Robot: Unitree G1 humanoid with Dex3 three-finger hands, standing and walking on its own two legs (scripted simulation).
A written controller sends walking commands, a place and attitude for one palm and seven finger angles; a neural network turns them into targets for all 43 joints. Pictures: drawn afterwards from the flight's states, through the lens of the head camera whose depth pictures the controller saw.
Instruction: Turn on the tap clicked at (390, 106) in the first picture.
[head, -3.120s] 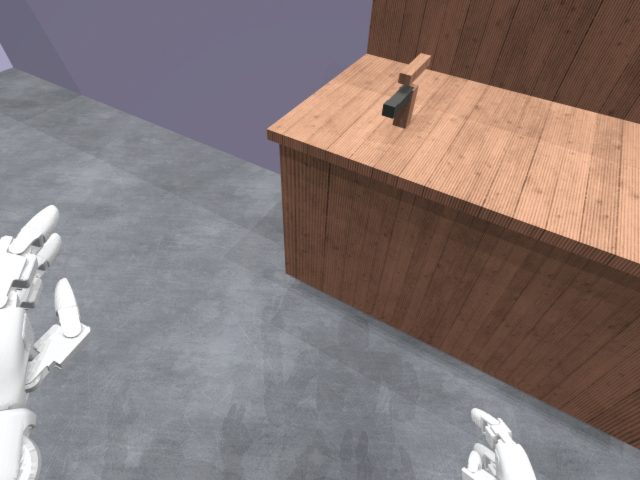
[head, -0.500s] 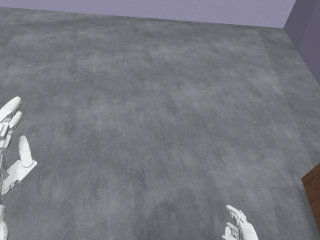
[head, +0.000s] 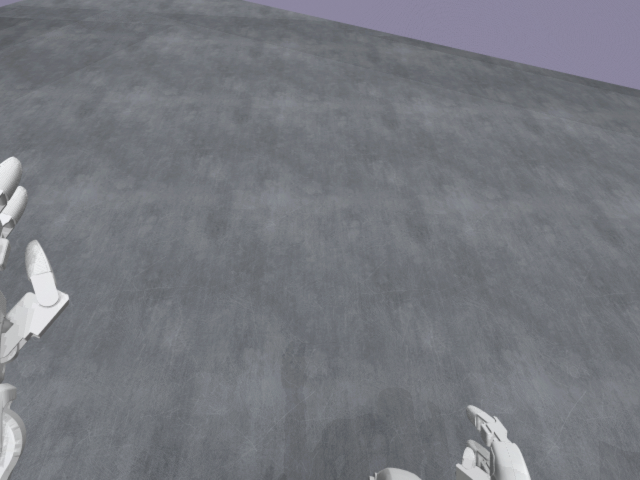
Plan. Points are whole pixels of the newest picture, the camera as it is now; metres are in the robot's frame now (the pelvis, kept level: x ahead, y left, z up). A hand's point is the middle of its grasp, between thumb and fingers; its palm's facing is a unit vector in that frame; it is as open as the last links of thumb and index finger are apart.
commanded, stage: walk around to get in front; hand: left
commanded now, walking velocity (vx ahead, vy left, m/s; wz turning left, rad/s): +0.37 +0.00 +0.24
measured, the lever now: out of the picture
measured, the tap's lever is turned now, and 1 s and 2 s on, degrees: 0 0 0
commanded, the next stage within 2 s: turn to face it in 1.74 s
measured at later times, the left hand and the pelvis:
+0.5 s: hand (70, 235) +0.29 +0.26 +0.19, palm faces +0.54 -0.76 -0.36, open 7.4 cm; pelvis +0.12 +0.00 -0.01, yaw +7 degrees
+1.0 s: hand (137, 155) +0.43 +0.25 +0.18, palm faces +0.54 -0.72 -0.44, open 7.4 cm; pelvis +0.27 -0.01 +0.00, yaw +11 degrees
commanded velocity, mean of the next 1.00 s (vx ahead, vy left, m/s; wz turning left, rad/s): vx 0.38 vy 0.00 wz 0.16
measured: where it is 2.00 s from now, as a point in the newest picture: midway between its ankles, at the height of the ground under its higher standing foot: (304, 377)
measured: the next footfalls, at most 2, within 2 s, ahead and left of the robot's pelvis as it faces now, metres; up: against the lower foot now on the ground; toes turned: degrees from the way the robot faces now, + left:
right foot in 0.16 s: +0.14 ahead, -0.13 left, +0.00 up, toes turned -6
left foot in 0.48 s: +0.18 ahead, +0.14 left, +0.00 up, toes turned +18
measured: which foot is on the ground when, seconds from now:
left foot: down 0.00-0.16, up 0.18-0.46, down 0.48-0.80, up 0.82-1.00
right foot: up 0.00-0.14, down 0.16-0.48, up 0.50-0.78, down 0.80-1.00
